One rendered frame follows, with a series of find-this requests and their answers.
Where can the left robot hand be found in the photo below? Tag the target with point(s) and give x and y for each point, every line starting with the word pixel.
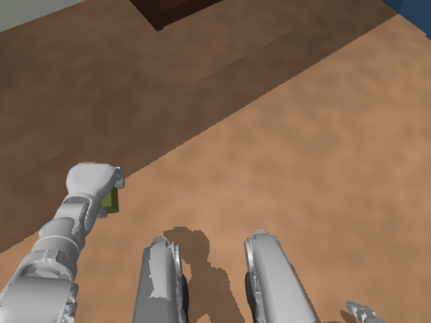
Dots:
pixel 96 180

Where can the armchair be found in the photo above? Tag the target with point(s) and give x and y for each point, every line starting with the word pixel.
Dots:
pixel 418 12

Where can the left robot arm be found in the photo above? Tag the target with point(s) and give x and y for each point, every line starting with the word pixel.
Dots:
pixel 42 289

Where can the right robot foot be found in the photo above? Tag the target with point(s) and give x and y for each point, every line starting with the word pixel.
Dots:
pixel 250 297

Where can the right robot hand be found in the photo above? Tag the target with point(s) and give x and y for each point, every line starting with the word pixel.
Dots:
pixel 363 313

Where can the bookshelf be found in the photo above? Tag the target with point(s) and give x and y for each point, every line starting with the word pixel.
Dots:
pixel 160 13

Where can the small box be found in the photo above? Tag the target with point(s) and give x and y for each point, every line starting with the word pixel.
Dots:
pixel 111 202

